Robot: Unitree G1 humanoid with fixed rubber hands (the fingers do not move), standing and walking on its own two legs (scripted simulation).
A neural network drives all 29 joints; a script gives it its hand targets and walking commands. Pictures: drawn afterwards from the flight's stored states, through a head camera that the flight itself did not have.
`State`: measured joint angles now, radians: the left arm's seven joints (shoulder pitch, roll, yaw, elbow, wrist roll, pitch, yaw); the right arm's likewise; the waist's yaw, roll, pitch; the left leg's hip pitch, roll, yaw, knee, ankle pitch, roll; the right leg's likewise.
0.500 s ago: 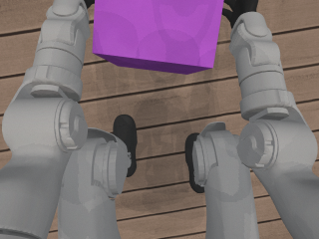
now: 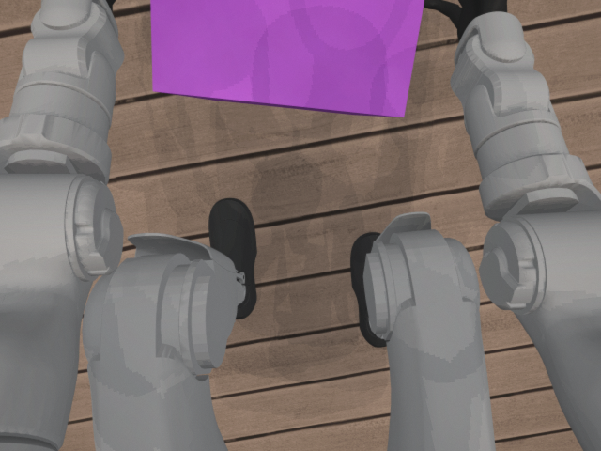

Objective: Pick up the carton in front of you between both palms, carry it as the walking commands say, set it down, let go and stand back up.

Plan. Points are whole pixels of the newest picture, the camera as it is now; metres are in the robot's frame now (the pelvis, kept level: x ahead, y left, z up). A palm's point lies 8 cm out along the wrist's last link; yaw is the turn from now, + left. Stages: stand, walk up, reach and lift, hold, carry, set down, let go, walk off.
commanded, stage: set down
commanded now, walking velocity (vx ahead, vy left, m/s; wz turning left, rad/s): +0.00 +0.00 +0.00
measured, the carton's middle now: (291, 9) +0.53 +0.04 -0.24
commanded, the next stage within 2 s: let go in 1.18 s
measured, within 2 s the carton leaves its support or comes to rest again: neither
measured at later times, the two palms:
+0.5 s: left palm out of the picture +0.54 +0.23 -0.05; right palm out of the picture +0.54 -0.15 -0.04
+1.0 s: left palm out of the picture +0.54 +0.24 +0.09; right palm out of the picture +0.54 -0.16 +0.11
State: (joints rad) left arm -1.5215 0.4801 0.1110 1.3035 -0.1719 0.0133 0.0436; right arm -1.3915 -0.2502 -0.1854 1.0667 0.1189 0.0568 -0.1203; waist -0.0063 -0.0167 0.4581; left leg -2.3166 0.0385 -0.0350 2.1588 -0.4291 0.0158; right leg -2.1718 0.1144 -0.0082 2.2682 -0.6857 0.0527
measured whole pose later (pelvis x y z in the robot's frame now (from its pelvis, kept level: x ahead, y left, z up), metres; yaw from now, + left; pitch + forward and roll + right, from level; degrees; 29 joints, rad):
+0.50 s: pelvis +0.01 +0.00 +0.08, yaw +0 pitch +42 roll -3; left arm -1.33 0.41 0.20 1.11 -0.08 0.09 0.03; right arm -1.24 -0.20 -0.22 0.92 0.13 0.13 -0.16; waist -0.02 -0.02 0.11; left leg -2.22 0.03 -0.04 1.90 -0.42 0.00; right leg -2.09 0.10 -0.01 2.00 -0.64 0.03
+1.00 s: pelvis +0.03 +0.01 +0.20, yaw +1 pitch +46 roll -4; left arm -1.14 0.35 0.22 0.87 -0.01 0.19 0.00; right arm -1.03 -0.20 -0.28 0.75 0.10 0.17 -0.09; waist -0.04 0.00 -0.07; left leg -1.92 0.00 -0.02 1.46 -0.35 0.02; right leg -1.80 0.06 0.02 1.53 -0.54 0.04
